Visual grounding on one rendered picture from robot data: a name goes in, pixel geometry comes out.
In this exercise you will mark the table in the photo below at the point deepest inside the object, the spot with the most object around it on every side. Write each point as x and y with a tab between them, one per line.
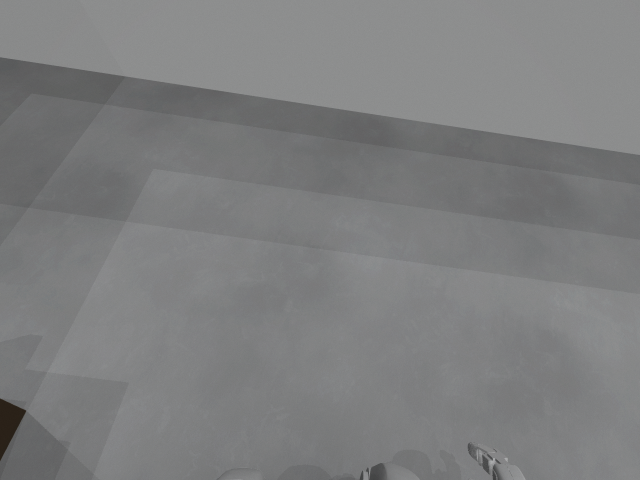
10	418

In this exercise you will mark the robot right hand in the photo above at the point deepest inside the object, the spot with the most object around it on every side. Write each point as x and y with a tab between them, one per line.
494	462

